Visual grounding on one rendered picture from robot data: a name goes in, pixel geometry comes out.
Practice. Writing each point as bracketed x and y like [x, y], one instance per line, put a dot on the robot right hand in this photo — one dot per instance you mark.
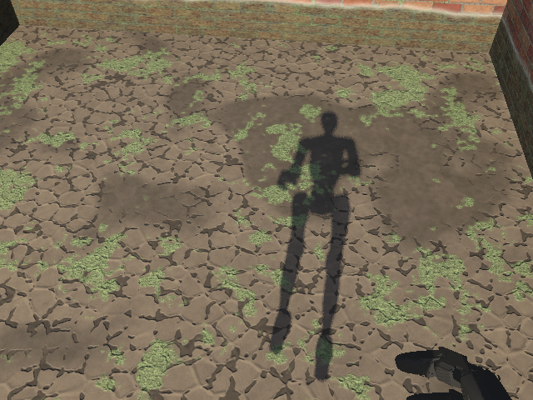
[453, 369]

